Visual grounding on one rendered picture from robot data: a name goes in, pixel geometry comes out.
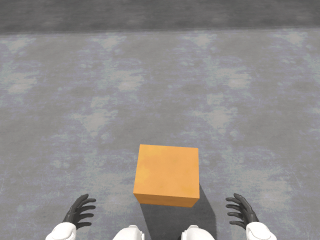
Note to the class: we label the robot right thigh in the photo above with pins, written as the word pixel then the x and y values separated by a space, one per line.
pixel 196 234

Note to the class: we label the robot right forearm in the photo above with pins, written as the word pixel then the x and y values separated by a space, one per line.
pixel 258 231

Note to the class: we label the robot thigh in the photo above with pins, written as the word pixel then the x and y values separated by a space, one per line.
pixel 196 234
pixel 130 233

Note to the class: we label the carton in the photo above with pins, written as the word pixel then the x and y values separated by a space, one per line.
pixel 167 176

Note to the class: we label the robot left forearm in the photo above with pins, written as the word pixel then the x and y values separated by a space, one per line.
pixel 63 231

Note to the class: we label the robot right hand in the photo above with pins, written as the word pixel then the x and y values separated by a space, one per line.
pixel 247 214

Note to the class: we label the robot left thigh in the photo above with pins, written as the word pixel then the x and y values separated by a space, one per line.
pixel 130 233

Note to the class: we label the robot left hand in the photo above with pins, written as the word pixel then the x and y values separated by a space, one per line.
pixel 74 214

